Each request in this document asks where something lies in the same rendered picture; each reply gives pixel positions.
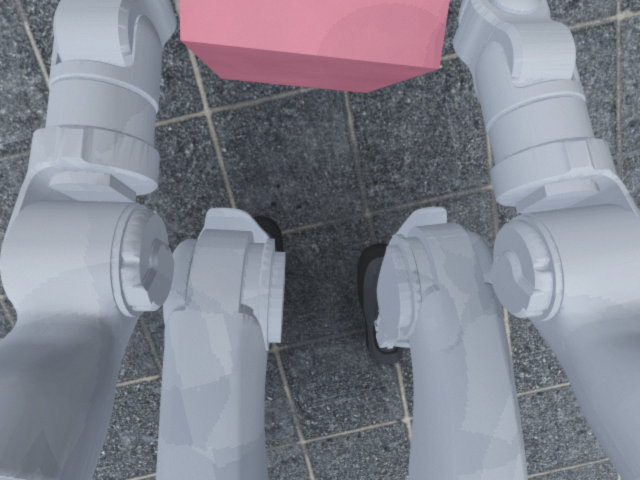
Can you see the robot right shin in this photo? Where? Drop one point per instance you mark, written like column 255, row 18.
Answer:
column 386, row 334

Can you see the robot right foot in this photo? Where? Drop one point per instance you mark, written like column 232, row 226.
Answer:
column 368, row 270

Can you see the robot right upper arm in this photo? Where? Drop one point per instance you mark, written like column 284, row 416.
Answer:
column 575, row 273

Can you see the robot right forearm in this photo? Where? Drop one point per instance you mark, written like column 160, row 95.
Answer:
column 523, row 66

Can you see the carton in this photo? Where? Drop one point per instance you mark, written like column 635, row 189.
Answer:
column 346, row 45

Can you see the robot left forearm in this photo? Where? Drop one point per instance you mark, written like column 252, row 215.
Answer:
column 104, row 87

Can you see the robot left upper arm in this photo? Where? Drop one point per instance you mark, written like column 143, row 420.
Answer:
column 79, row 274

